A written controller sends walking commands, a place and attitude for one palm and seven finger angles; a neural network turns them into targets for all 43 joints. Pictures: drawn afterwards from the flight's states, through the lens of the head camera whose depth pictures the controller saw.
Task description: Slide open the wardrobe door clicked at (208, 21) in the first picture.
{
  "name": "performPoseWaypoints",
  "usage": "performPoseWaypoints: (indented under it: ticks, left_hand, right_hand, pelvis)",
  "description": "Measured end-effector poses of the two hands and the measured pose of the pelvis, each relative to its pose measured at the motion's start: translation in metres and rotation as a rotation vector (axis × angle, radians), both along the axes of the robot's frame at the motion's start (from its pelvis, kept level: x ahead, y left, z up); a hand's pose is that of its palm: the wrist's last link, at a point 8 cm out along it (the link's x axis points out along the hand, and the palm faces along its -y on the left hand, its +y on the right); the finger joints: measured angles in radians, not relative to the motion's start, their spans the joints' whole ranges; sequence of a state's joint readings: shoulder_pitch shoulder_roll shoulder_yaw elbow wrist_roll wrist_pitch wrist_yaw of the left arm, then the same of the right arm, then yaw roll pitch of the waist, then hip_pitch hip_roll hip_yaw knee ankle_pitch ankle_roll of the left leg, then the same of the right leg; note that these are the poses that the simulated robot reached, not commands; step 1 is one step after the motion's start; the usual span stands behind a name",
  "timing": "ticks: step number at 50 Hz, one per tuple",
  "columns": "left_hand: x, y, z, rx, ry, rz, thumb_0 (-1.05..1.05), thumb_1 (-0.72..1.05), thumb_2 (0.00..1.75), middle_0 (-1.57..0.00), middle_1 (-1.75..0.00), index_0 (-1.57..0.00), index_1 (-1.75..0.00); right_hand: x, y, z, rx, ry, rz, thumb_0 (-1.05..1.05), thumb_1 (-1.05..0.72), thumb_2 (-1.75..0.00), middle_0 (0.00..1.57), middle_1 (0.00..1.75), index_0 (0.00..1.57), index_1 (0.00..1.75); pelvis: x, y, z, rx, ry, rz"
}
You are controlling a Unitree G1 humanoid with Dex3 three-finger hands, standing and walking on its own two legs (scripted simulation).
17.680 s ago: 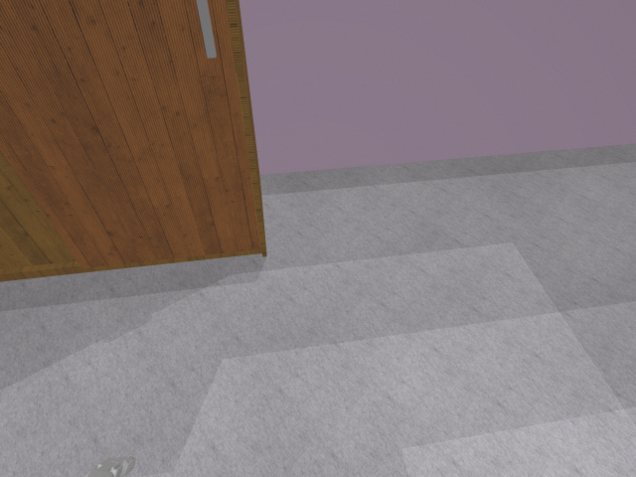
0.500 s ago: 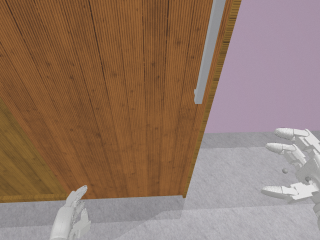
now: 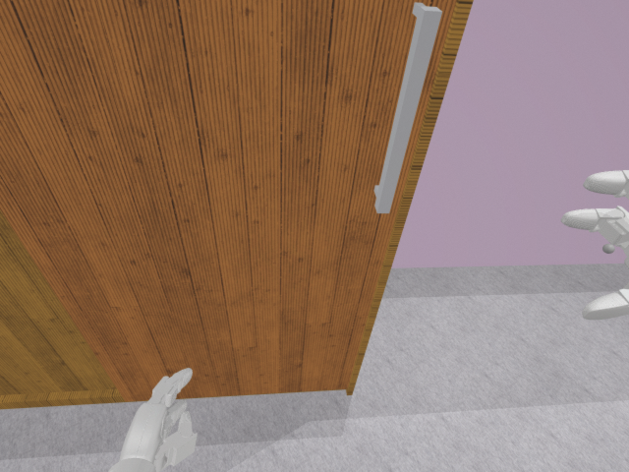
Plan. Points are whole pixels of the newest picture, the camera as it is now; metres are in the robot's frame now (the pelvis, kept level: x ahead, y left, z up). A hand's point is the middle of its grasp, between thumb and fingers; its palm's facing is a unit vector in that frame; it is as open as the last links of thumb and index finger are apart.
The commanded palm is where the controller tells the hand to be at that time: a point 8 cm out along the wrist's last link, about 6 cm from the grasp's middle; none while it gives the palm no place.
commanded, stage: raise the hand with hooked fingers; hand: right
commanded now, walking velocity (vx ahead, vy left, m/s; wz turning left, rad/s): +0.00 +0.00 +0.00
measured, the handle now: (398, 121) +0.53 -0.11 +0.22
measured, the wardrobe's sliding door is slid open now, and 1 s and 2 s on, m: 0.00 0.00 0.00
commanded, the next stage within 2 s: move the hooked fingers beside the handle in 0.48 s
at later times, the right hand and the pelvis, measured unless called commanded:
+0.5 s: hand (598, 243) +0.28 -0.27 +0.23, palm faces +0.04 +0.99 -0.12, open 14.0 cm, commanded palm +0.25 -0.31 +0.24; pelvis +0.00 +0.00 +0.00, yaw +0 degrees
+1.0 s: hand (550, 214) +0.33 -0.25 +0.22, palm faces +0.00 +1.00 -0.07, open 14.0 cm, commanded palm +0.30 -0.29 +0.23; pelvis +0.00 +0.01 +0.00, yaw +1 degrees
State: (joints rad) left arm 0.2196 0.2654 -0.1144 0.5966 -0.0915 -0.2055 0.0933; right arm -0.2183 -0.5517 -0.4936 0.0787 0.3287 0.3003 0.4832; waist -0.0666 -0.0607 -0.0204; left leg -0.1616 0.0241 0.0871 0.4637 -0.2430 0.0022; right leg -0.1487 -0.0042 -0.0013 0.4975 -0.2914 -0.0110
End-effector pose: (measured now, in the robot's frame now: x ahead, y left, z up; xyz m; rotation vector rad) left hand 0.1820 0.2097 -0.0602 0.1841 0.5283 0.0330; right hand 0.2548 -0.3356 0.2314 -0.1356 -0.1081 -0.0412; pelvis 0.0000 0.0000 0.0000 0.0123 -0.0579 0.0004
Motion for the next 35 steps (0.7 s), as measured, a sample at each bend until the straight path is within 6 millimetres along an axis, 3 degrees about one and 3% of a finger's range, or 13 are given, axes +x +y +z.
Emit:
performPoseWaypoints:
  ticks: [4,12,24,35]
  left_hand:
    - [-0.002,0.01,0.0,0.006,0.006,0.018,0.02,0.9,0.9,-0.2,-0.3,-0.21,-0.3]
    - [-0.002,0.024,0.004,0.022,0.0,0.05,0.02,0.9,0.9,-0.2,-0.3,-0.2,-0.3]
    - [0.007,0.012,0.005,-0.003,-0.02,0.027,0.02,0.9,0.9,-0.2,-0.3,-0.2,-0.3]
    - [0.006,0.008,0.002,-0.007,-0.01,0.011,0.02,0.9,0.9,-0.2,-0.3,-0.21,-0.3]
  right_hand:
    - [0.007,-0.001,0.008,0.009,-0.002,0.016,-0.01,0.5,-0.3,0.3,1.2,0.3,1.2]
    - [0.01,0.011,-0.011,0.032,0.039,0.037,-0.01,0.5,-0.3,0.3,1.2,0.3,1.2]
    - [0.005,0.01,0.002,0.012,0.001,0.007,-0.01,0.5,-0.3,0.3,1.2,0.3,1.2]
    - [0.006,0.011,0.0,0.032,0.013,0.015,-0.01,0.51,-0.3,0.3,1.2,0.3,1.2]
  pelvis:
    - [0.001,0.001,0.0,-0.002,0.007,0.004]
    - [0.002,0.003,-0.001,-0.003,0.011,0.015]
    - [0.003,0.005,0.0,-0.003,0.002,0.008]
    - [0.0,0.005,0.0,-0.005,0.0,-0.001]
